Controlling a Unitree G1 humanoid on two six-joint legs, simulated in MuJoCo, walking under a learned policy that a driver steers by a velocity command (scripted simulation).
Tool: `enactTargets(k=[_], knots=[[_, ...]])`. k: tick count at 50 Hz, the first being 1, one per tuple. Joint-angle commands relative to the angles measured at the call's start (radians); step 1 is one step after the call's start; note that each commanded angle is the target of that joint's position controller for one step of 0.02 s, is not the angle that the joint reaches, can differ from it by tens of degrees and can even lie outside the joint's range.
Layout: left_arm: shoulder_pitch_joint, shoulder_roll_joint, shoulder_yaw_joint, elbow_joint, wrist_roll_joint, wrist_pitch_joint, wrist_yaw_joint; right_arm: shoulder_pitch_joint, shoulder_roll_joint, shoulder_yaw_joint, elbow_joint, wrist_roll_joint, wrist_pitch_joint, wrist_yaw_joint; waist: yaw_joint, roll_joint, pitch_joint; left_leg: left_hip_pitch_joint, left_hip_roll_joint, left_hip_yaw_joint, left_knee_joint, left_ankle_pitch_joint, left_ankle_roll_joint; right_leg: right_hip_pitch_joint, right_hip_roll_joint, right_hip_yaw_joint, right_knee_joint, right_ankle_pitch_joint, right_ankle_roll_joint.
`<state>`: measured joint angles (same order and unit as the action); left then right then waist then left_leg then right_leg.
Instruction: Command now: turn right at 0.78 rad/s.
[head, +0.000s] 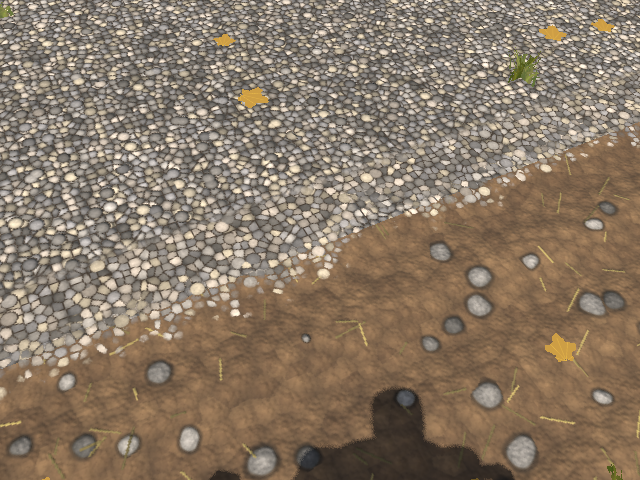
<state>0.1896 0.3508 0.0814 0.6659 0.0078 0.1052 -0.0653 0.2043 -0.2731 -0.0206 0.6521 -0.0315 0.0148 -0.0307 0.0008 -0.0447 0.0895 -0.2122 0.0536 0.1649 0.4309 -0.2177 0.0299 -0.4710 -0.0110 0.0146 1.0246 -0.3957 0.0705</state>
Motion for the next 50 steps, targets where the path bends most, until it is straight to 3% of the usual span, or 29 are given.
enactTargets(k=[1,5,6,7,8,9,10,11,12,13,14,16,18,20,23,26,29,33,35,36,37,38,39,40,41,42,43,45,50], knots=[[-0.05,0.034,0.001,-0.099,-0.004,-0.014,-0.003,0.031,-0.178,-0.061,-0.041,-0.003,-0.017,0.012,-0.027,0.218,-0.143,0.125,0.25,-0.135,-0.077,0.421,0.161,0.036,0.004,-0.04,-0.138,-0.043,-0.027],[-0.031,0.025,-0.006,-0.093,-0.006,-0.023,0.014,0.041,-0.201,-0.071,-0.019,0.01,-0.008,0.028,-0.018,0.254,-0.158,0.1,0.25,-0.116,0.008,0.467,0.138,0.178,0.05,-0.082,-0.377,-0.038,-0.073],[0.006,0.02,-0.008,-0.077,0.003,-0.032,0.019,0.033,-0.201,-0.071,-0.014,0.023,0.0,0.03,0.011,0.229,-0.16,0.07,0.234,-0.091,0.066,0.451,0.108,0.256,0.06,-0.086,-0.524,0.051,-0.088],[0.04,0.037,-0.007,-0.061,0.019,-0.045,0.03,0.062,-0.19,-0.069,0.001,0.033,0.006,0.032,0.031,0.158,-0.166,-0.002,0.212,-0.054,0.141,0.361,0.051,0.367,0.047,-0.044,-0.697,0.201,-0.1],[0.059,0.116,0.007,-0.061,0.032,-0.06,0.042,0.126,-0.12,-0.052,-0.008,0.021,0.013,0.04,0.013,-0.095,-0.193,-0.202,0.13,0.012,0.358,-0.045,-0.021,0.524,-0.188,0.255,-0.77,0.327,-0.138],[0.041,0.211,0.024,-0.077,0.013,-0.064,0.05,0.098,-0.058,-0.028,-0.056,0.012,0.028,0.034,0.021,-0.263,-0.176,-0.325,-0.009,-0.026,0.463,-0.409,-0.06,0.435,-0.403,0.429,-0.723,0.696,-0.304],[0.047,0.095,-0.005,-0.066,0.005,-0.07,0.056,0.055,-0.106,-0.037,-0.028,0.014,0.044,0.027,0.058,-0.105,-0.191,-0.259,0.035,-0.139,0.521,-0.384,-0.064,0.403,-0.361,0.306,-0.699,0.738,-0.336],[-0.034,0.004,-0.047,-0.059,0.011,-0.075,0.063,0.065,-0.08,-0.031,-0.006,0.034,0.05,0.035,0.006,-0.105,-0.141,-0.212,0.03,-0.168,0.497,-0.321,-0.059,0.338,-0.293,0.197,-0.715,0.697,-0.305],[-0.103,-0.037,-0.065,-0.054,0.019,-0.078,0.072,0.1,-0.083,-0.033,0.029,0.04,0.048,0.042,-0.029,-0.106,-0.107,-0.162,0.023,-0.182,0.446,-0.25,-0.058,0.295,-0.231,0.112,-0.737,0.632,-0.255],[-0.054,0.019,-0.047,-0.035,0.023,-0.08,0.082,0.126,-0.123,-0.046,0.044,0.017,0.043,0.049,-0.006,-0.172,-0.119,-0.196,-0.013,-0.143,0.49,-0.209,-0.054,0.354,-0.201,0.104,-0.786,0.413,-0.239],[0.005,0.054,-0.033,-0.016,0.027,-0.08,0.083,0.135,-0.165,-0.062,0.064,0.003,0.04,0.058,0.027,-0.176,-0.109,-0.255,-0.028,-0.16,0.549,-0.181,-0.046,0.395,-0.198,0.123,-0.835,0.14,-0.235],[0.041,0.076,-0.027,0.001,0.026,-0.089,0.079,0.086,-0.183,-0.079,0.055,0.014,0.037,0.078,0.045,-0.135,-0.037,-0.406,-0.038,-0.202,0.581,-0.127,-0.025,0.447,-0.239,0.192,-0.924,-0.192,-0.208],[0.059,0.07,-0.023,0.018,0.023,-0.116,0.081,0.051,-0.149,-0.081,0.052,0.019,0.025,0.091,0.04,-0.095,0.012,-0.53,-0.03,-0.226,0.597,-0.061,-0.018,0.512,-0.264,0.191,-0.957,-0.209,-0.194],[0.071,0.053,-0.021,0.03,0.024,-0.143,0.086,0.049,-0.12,-0.081,0.058,0.012,0.017,0.094,0.032,-0.069,0.005,-0.595,-0.013,-0.224,0.636,-0.026,-0.022,0.551,-0.279,0.152,-0.961,-0.173,-0.196],[0.079,0.021,-0.025,0.045,0.028,-0.165,0.095,0.039,-0.087,-0.079,0.054,0.002,0.013,0.096,0.022,-0.005,0.02,-0.597,0.02,-0.191,0.644,-0.012,-0.048,0.521,-0.294,0.04,-0.941,0.061,-0.236],[0.072,0.022,-0.021,0.058,0.027,-0.17,0.095,-0.004,-0.064,-0.07,0.021,0.0,0.018,0.108,0.019,-0.018,0.023,-0.54,0.048,-0.157,0.564,0.02,-0.064,0.458,-0.294,-0.071,-0.893,0.268,-0.249],[0.056,0.045,-0.012,0.065,0.023,-0.169,0.093,-0.048,-0.049,-0.058,-0.023,0.004,0.02,0.122,0.014,-0.054,0.013,-0.419,0.052,-0.118,0.414,0.054,-0.034,0.405,-0.287,-0.175,-0.806,0.485,-0.224],[0.064,0.085,0.006,0.07,0.003,-0.15,0.088,-0.05,-0.068,-0.064,-0.058,0.004,0.027,0.11,0.009,-0.069,-0.044,-0.26,-0.027,-0.016,0.282,-0.03,0.034,0.417,-0.282,-0.249,-0.601,0.783,-0.174],[0.062,0.095,0.011,0.071,-0.022,-0.137,0.074,0.105,-0.088,-0.08,-0.025,-0.006,0.016,0.078,-0.063,-0.021,-0.148,-0.075,-0.113,0.004,0.177,-0.03,0.081,0.403,-0.259,-0.278,-0.292,0.891,-0.14],[0.083,0.087,0.006,0.069,-0.027,-0.137,0.063,0.236,-0.139,-0.1,0.01,-0.023,0.001,0.054,-0.135,0.077,-0.228,0.136,-0.101,-0.098,0.05,0.092,0.116,0.259,-0.216,-0.28,-0.023,0.642,-0.086],[0.144,-0.055,-0.03,0.015,0.002,-0.131,0.054,0.205,-0.306,-0.135,-0.008,-0.012,0.003,0.039,-0.043,0.291,-0.257,0.324,0.208,-0.549,0.045,0.373,0.215,-0.098,-0.065,-0.27,0.293,-0.239,-0.019],[0.105,0.021,-0.018,-0.028,0.038,-0.117,0.058,0.244,-0.373,-0.159,-0.047,0.042,0.005,0.049,-0.104,0.221,-0.416,0.392,0.307,-0.908,-0.075,0.402,0.366,-0.206,0.036,-0.011,0.425,-0.289,-0.001],[0.055,0.035,-0.016,-0.033,0.037,-0.112,0.067,0.198,-0.325,-0.149,-0.041,0.047,0.012,0.05,-0.085,0.117,-0.34,0.341,0.294,-0.796,-0.103,0.24,0.346,-0.239,-0.022,0.059,0.394,-0.201,-0.015],[0.018,0.038,-0.02,-0.031,0.028,-0.114,0.075,0.136,-0.257,-0.129,-0.042,0.043,0.02,0.045,-0.062,0.09,-0.195,0.201,0.239,-0.689,-0.122,0.169,0.309,-0.236,-0.045,0.047,0.32,-0.116,-0.022],[0.008,0.042,-0.018,-0.023,0.03,-0.114,0.082,0.07,-0.201,-0.112,-0.048,0.036,0.024,0.041,-0.026,0.077,-0.124,0.111,0.165,-0.603,-0.137,0.173,0.251,-0.21,-0.073,0.046,0.229,-0.043,-0.024],[0.032,0.048,-0.016,-0.016,0.039,-0.104,0.086,0.033,-0.167,-0.101,-0.055,0.041,0.023,0.035,0.002,0.102,-0.109,0.041,0.113,-0.548,-0.131,0.264,0.224,-0.151,-0.075,0.045,0.174,-0.008,-0.019],[0.066,0.044,-0.017,0.003,0.046,-0.089,0.086,0.019,-0.159,-0.096,-0.058,0.037,0.021,0.035,0.014,0.089,-0.134,0.005,0.092,-0.512,-0.128,0.323,0.206,-0.101,-0.062,0.038,0.165,0.02,-0.016],[0.076,0.025,-0.023,0.005,0.039,-0.073,0.085,0.039,-0.189,-0.106,-0.046,0.03,0.01,0.039,0.019,0.08,-0.175,0.002,0.074,-0.51,-0.096,0.444,0.206,-0.078,-0.046,0.043,0.131,0.023,-0.004],[-0.039,0.029,-0.024,-0.025,0.033,-0.061,0.084,0.064,-0.213,-0.117,-0.046,0.03,0.024,0.03,-0.025,0.101,-0.157,0.023,0.026,-0.618,-0.117,0.148,0.153,-0.166,-0.019,0.083,0.008,0.099,0.006]])
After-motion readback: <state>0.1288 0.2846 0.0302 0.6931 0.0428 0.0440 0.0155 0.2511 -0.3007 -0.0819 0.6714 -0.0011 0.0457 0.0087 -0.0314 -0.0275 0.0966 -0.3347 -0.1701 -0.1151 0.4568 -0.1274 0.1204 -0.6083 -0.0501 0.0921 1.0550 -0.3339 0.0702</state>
